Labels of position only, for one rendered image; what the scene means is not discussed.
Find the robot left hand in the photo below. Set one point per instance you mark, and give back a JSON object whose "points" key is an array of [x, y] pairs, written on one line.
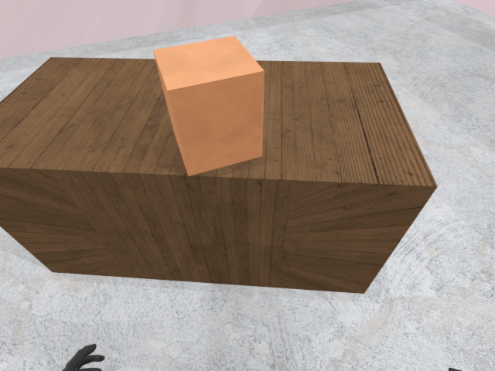
{"points": [[83, 357]]}

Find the pedestal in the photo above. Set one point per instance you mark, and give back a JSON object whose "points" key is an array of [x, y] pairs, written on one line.
{"points": [[92, 180]]}

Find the carton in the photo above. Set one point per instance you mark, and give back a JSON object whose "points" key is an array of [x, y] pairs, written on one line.
{"points": [[214, 92]]}

